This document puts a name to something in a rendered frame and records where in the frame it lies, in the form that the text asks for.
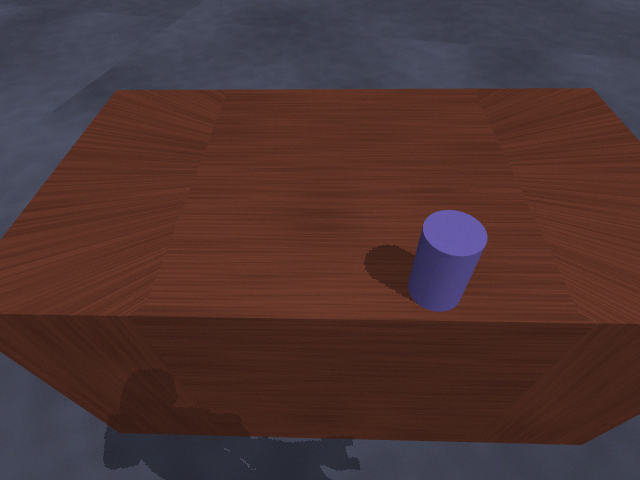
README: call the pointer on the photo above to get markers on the can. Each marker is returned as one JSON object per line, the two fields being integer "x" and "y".
{"x": 449, "y": 248}

